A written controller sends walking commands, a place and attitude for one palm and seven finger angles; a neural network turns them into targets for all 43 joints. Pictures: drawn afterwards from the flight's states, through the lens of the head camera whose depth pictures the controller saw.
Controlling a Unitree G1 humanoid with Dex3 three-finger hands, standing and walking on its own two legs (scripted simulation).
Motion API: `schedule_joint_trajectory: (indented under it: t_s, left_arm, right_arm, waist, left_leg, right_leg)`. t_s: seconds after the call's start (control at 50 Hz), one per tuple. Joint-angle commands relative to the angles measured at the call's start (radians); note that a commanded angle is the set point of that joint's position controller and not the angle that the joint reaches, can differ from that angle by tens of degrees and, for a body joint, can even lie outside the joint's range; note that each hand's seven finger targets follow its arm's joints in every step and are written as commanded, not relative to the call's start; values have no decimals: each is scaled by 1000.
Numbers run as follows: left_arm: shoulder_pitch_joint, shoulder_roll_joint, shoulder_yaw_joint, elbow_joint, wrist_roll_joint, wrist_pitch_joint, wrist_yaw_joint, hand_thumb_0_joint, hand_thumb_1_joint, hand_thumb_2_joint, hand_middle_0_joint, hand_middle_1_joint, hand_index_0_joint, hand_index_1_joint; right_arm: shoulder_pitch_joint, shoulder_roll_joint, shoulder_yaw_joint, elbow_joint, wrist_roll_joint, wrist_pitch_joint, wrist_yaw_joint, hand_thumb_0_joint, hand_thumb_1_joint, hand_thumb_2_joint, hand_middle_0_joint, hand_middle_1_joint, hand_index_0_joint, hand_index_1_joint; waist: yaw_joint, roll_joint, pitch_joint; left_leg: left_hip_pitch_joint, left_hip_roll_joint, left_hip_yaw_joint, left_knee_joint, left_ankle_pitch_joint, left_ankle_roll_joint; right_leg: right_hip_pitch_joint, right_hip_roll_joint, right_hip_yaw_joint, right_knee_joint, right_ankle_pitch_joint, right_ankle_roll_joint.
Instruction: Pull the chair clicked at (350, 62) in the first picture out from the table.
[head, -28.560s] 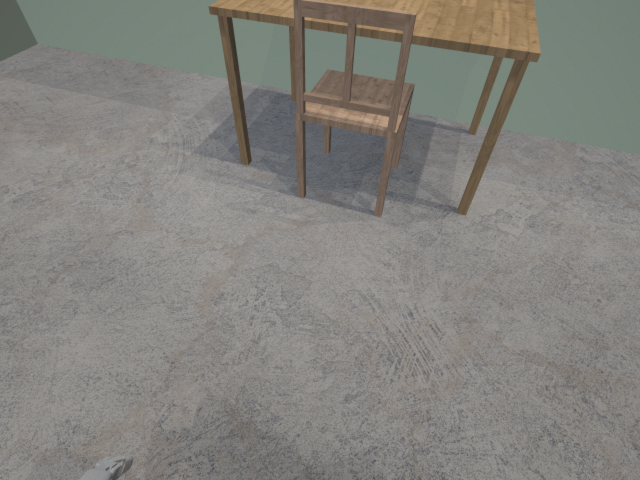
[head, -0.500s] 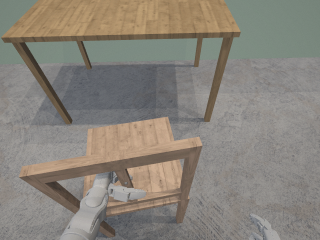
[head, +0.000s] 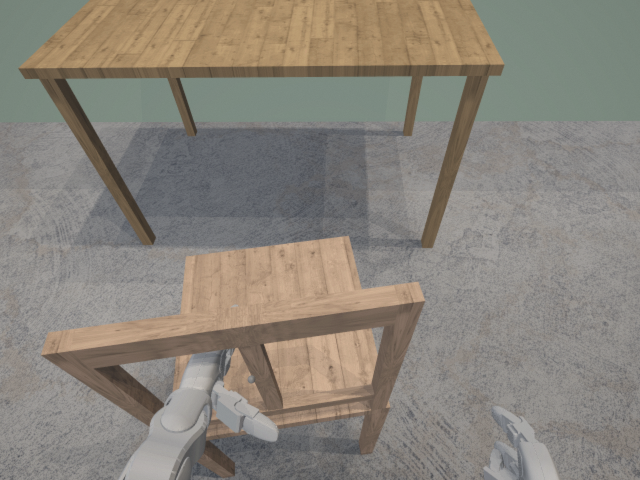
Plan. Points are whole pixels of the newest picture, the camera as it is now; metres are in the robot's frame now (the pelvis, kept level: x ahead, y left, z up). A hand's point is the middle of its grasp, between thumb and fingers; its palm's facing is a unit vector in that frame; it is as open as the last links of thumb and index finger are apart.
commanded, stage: draw the fingers out of the gap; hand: left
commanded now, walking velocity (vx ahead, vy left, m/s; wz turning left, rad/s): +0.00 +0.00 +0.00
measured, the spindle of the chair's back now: (264, 376) +0.28 +0.09 -0.08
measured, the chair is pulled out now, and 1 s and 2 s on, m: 0.61 0.61 0.61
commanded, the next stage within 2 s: draw the hand back to the body in 0.76 s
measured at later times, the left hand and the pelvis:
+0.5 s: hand (237, 439) +0.19 +0.11 -0.04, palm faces -0.13 -0.98 -0.14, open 17.5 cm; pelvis -0.01 +0.00 -0.01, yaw +1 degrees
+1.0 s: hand (213, 474) +0.15 +0.12 -0.01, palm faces +0.04 -1.00 -0.02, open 17.5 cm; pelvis +0.00 +0.00 -0.03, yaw +1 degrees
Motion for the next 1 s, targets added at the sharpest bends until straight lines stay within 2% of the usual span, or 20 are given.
schedule_joint_trajectory:
  t_s: [0.0, 0.02, 0.06, 0.12, 0.14, 0.22, 0.3, 0.42, 0.44, 0.52, 0.58, 0.66, 0.7, 0.72, 0.82, 0.86, 0.88, 0.92, 0.94, 0.98]
  left_arm:
    - [-91, 129, 120, -195, 9, -41, 4, 0, -550, 200, 0, 0, 0, 0]
    - [-38, 151, 141, -201, 9, -37, 6, 0, -550, 200, 0, 0, 0, 0]
    - [2, 120, 112, -248, 7, -39, 2, 0, -550, 200, 0, 0, 0, 0]
    - [54, 96, 66, -350, 5, -43, -6, 0, -550, 200, 0, 0, 0, 0]
    - [97, 69, 34, -371, 1, -42, -10, 0, -550, 200, 0, 0, 0, 0]
    - [126, 55, -8, -435, 1, -35, -12, 0, -550, 200, 0, 0, 0, 0]
    - [191, 74, -1, -477, 16, -36, 5, 0, -550, 200, 0, 0, 0, 0]
    - [252, 129, 49, -514, 38, -31, 32, 0, -550, 200, 0, 0, 0, 0]
    - [272, 94, 14, -532, 36, -28, 29, 0, -550, 200, 0, 0, 0, 0]
    - [361, 80, -6, -571, 34, -7, 19, 0, -550, 200, 0, 0, 0, 0]
    - [421, 53, -41, -603, 32, 5, 9, 0, -550, 200, 0, 0, 0, 0]
    - [456, 79, -19, -628, 37, 9, 12, 0, -550, 200, 0, 0, 0, 0]
    - [503, 76, -22, -658, 44, -2, 14, 0, -550, 200, 0, 0, 0, 0]
    - [533, 101, 9, -663, 46, -5, 20, 0, -550, 200, 0, 0, 0, 0]
    - [642, 103, 7, -734, 55, -31, 15, 0, -550, 200, 0, 0, 0, 0]
    - [695, 92, -2, -738, 54, -37, 4, 0, -550, 200, 0, 0, 0, 0]
    - [622, -32, -1, -877, -85, -156, 8, 0, -550, 200, 0, 0, 0, 0]
    - [629, 43, 44, -849, -79, -248, 13, 0, -550, 200, 0, 0, 0, 0]
    - [619, 61, 73, -880, -94, -280, 17, 0, -550, 200, 0, 0, 0, 0]
    - [621, 62, 88, -878, -100, -349, 12, 0, -550, 200, 0, 0, 0, 0]
  right_arm:
    - [-33, -124, -44, -146, -1, -41, -14, 0, -900, -900, 200, 300, 200, 300]
    - [-41, -124, -46, -157, 0, -40, -15, 0, -900, -900, 200, 300, 200, 300]
    - [-49, -115, -42, -172, 3, -37, -11, 0, -900, -900, 200, 300, 200, 300]
    - [-54, -113, -44, -193, 6, -49, -10, 0, -900, -900, 200, 300, 200, 300]
    - [-54, -110, -43, -200, 8, -55, -11, 0, -900, -900, 200, 300, 200, 300]
    - [-48, -115, -41, -207, 6, -75, -18, 0, -900, -900, 200, 300, 200, 300]
    - [-43, -115, -39, -213, 2, -86, -26, 0, -900, -900, 200, 300, 200, 300]
    - [-51, -107, -35, -223, -1, -79, -35, 0, -900, -900, 200, 300, 200, 300]
    - [-55, -103, -32, -233, 1, -79, -34, 0, -900, -900, 200, 300, 200, 300]
    - [-63, -95, -32, -249, 4, -78, -33, 0, -900, -900, 200, 300, 200, 300]
    - [-68, -91, -32, -263, 6, -77, -33, 0, -900, -900, 200, 300, 200, 300]
    - [-66, -88, -37, -269, 2, -77, -42, 0, -900, -900, 200, 300, 200, 300]
    - [-65, -81, -40, -276, 2, -78, -44, 0, -900, -900, 200, 300, 200, 300]
    - [-71, -78, -45, -272, 2, -77, -46, 0, -900, -900, 200, 300, 200, 300]
    - [-72, -64, -56, -283, 7, -71, -48, 0, -900, -900, 200, 300, 200, 300]
    - [-73, -59, -60, -284, 10, -69, -49, 0, -900, -900, 200, 300, 200, 300]
    - [-69, -48, -52, -284, 13, -96, -46, 0, -900, -900, 200, 300, 200, 300]
    - [-69, -61, -56, -247, 14, -122, -45, 0, -900, -900, 200, 300, 200, 300]
    - [-50, -63, -61, -242, 13, -129, -44, 0, -900, -900, 200, 300, 200, 300]
    - [-48, -57, -64, -226, 16, -138, -39, 0, -900, -900, 200, 300, 200, 300]
  waist:
    - [5, -104, -214]
    - [18, -99, -210]
    - [18, -65, -212]
    - [8, -32, -229]
    - [3, -38, -223]
    - [-18, -49, -183]
    - [-14, -88, -171]
    - [6, -77, -168]
    - [1, -68, -165]
    - [6, -28, -184]
    - [0, -43, -162]
    - [-2, -105, -144]
    - [4, -106, -148]
    - [16, -97, -157]
    - [23, -41, -179]
    - [19, -53, -178]
    - [16, -95, -146]
    - [22, -53, -141]
    - [22, -39, -186]
    - [26, -22, -180]
  left_leg:
    - [21, -11, -10, -80, 293, 38]
    - [12, -11, -9, -79, 297, 39]
    - [19, -10, -4, -74, 298, 36]
    - [35, -4, -12, -64, 313, 35]
    - [38, -4, -10, -57, 311, 36]
    - [16, -6, -28, -40, 279, 38]
    - [-13, -10, -37, -30, 227, 38]
    - [-55, -19, -39, -18, 183, 40]
    - [-51, -20, -37, -16, 177, 40]
    - [-49, -19, -38, -6, 192, 38]
    - [-61, -18, -42, -1, 178, 37]
    - [-97, -21, -41, 18, 159, 42]
    - [-106, -24, -37, 27, 164, 42]
    - [-113, -25, -36, 33, 173, 43]
    - [-111, -25, -32, 54, 207, 42]
    - [-114, -23, -33, 63, 215, 41]
    - [-138, -34, -38, 93, 207, 31]
    - [-146, -30, -42, 103, 187, 30]
    - [-134, -31, -47, 105, 200, 28]
    - [-140, -28, -49, 117, 209, 23]
  right_leg:
    - [170, 0, 17, -78, 351, -2]
    - [182, -2, 19, -79, 361, -5]
    - [170, -5, 22, -72, 353, -5]
    - [159, -6, 16, -65, 342, -9]
    - [150, -5, 15, -65, 340, -6]
    - [100, -1, 3, -59, 293, -4]
    - [69, 0, -1, -45, 230, -1]
    - [65, -1, 10, -35, 171, -5]
    - [57, -2, 13, -36, 164, -3]
    - [62, -4, 10, -28, 176, -7]
    - [40, -2, 5, -24, 163, -4]
    - [33, 0, 8, -22, 152, 1]
    - [36, -1, 10, -15, 160, 1]
    - [44, 0, 12, -11, 168, -4]
    - [38, -1, 17, 11, 206, -9]
    - [25, 0, 11, 22, 217, -7]
    - [-23, 11, -11, 28, 229, -1]
    - [-48, 18, -7, 45, 183, -8]
    - [-41, 16, -8, 57, 179, -8]
    - [-65, 18, -9, 77, 170, -9]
